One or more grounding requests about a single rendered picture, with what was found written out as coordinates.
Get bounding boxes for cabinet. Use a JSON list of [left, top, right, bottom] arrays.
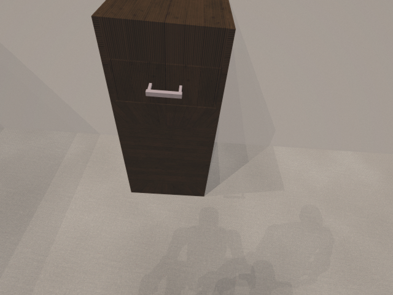
[[91, 0, 236, 197]]

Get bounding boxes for drawer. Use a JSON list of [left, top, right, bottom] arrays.
[[109, 58, 221, 108]]

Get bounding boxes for handle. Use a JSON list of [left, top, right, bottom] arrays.
[[146, 83, 182, 99]]

